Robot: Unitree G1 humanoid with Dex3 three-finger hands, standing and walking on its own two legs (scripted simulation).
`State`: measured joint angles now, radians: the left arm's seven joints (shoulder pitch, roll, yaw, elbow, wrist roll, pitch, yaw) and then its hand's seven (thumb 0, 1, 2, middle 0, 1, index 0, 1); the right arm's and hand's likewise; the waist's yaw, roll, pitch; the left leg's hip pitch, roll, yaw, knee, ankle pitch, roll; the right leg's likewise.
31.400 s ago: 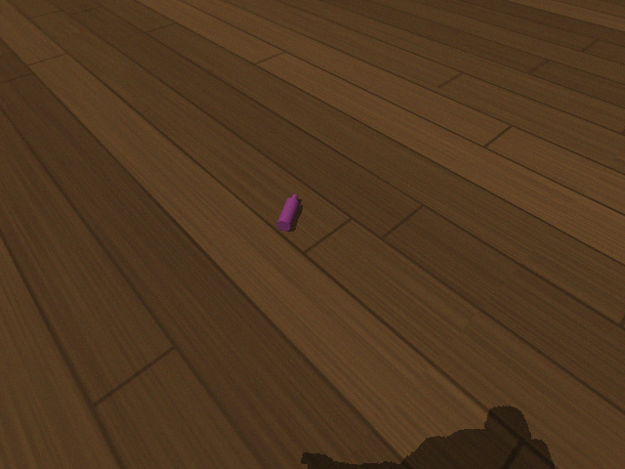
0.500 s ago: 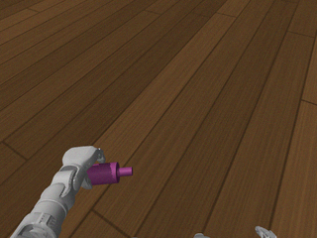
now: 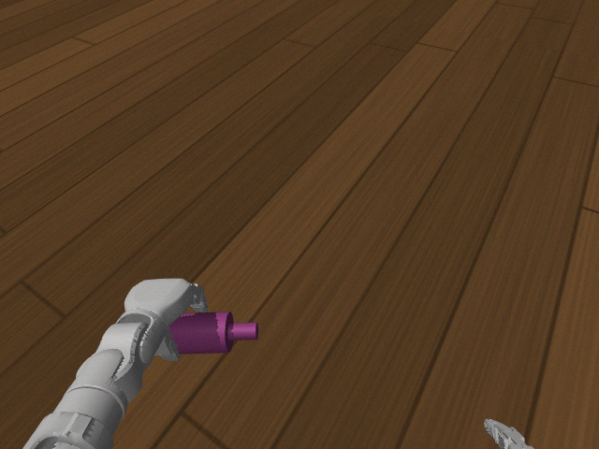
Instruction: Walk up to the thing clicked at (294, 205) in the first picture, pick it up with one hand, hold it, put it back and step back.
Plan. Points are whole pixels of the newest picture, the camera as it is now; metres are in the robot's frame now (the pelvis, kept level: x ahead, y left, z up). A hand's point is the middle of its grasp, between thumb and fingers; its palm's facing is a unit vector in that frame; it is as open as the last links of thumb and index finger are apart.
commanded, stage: hold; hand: left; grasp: from above
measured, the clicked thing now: (197, 332) +0.32 +0.19 -0.09
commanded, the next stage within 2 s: crouch in 1.34 s
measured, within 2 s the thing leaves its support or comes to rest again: neither
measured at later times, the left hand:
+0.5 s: hand (171, 341) +0.28 +0.20 -0.02, palm faces -0.45 -0.03 -0.89, open 8.9 cm
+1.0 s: hand (163, 343) +0.27 +0.21 -0.01, palm faces -0.44 -0.03 -0.90, open 8.9 cm
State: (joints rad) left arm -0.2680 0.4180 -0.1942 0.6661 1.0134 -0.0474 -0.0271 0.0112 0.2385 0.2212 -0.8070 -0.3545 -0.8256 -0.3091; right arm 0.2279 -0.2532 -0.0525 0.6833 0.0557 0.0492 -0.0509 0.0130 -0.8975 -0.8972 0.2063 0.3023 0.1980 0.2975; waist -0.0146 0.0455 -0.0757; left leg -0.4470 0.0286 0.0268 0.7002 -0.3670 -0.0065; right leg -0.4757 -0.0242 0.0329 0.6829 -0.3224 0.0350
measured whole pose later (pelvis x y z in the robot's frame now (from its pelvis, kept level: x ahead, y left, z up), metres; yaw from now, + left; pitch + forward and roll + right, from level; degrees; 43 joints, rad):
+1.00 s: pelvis -0.02 -0.01 +0.01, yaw +0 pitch +0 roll +1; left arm -0.21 0.43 -0.20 0.56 0.98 -0.05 -0.08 0.02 0.23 0.20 -0.78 -0.44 -0.81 -0.38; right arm 0.17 -0.25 -0.02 0.66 0.07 0.06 -0.08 0.01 -0.91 -0.90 0.20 0.30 0.20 0.30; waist 0.01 0.06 -0.02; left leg -0.28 0.03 0.04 0.53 -0.26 -0.02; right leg -0.32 -0.02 0.04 0.55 -0.24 0.02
